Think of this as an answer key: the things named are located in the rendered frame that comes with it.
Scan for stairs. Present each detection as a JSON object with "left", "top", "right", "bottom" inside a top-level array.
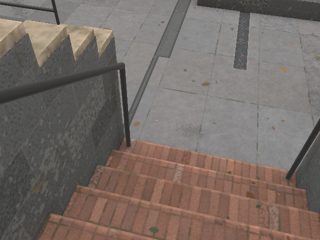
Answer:
[{"left": 36, "top": 137, "right": 320, "bottom": 240}]

